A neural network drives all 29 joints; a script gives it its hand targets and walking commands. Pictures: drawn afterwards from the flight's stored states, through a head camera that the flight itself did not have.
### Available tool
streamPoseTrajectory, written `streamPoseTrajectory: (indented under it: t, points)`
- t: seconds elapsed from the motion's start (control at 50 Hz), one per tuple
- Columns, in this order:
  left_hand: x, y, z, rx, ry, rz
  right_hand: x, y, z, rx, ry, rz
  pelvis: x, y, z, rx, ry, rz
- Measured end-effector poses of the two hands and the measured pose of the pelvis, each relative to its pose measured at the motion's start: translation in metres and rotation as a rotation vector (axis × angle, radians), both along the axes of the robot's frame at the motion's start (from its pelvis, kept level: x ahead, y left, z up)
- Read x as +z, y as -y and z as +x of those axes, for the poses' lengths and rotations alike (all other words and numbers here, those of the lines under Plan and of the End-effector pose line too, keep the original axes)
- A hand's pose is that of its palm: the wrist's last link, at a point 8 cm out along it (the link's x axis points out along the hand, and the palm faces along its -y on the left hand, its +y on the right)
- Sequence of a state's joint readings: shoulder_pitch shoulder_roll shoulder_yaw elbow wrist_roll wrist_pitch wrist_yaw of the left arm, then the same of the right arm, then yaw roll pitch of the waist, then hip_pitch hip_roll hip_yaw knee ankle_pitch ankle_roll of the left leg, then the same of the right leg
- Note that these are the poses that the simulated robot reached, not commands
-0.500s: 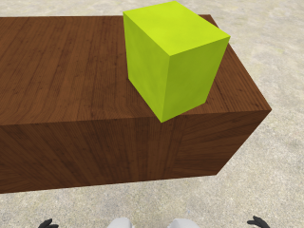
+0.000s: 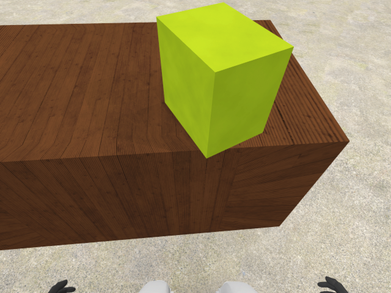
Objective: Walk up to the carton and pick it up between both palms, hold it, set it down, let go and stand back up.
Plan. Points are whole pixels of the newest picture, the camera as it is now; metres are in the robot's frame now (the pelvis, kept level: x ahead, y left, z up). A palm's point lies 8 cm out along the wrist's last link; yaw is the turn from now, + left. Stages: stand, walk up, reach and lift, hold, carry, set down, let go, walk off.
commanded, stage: walk up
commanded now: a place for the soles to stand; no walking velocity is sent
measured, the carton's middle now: (215, 80) +0.61 -0.04 +0.09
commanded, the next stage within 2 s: none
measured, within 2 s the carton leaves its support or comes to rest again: neither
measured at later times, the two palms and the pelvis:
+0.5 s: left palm out of the picture +0.09 +0.31 -0.10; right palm out of the picture +0.09 -0.30 -0.09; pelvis +0.00 +0.00 +0.00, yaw +0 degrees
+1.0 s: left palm out of the picture +0.09 +0.30 -0.10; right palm out of the picture +0.08 -0.30 -0.09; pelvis +0.00 +0.00 +0.00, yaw +0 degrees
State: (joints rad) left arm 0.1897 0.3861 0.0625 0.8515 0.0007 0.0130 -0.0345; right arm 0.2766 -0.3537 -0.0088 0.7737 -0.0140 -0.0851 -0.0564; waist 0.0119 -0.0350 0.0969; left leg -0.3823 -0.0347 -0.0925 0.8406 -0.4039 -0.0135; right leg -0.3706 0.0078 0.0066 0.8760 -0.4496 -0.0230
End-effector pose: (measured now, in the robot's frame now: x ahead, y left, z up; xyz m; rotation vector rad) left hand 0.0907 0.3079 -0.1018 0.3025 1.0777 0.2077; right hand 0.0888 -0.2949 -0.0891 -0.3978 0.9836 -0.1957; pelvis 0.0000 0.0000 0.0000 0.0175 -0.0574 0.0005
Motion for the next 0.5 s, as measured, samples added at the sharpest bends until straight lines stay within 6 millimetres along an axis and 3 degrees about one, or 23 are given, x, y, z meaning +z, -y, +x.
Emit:
streamPoseTrajectory:
  t: [0.5]
  points:
    - [-0.0017, 0.002, 0.0015, 0.0, -0.015, 0.002, -0.0033, 0.0035, -0.0032, -0.008, -0.024, -0.004, -0.0009, 0.002, 0.0026, 0.002, -0.002, 0.002]
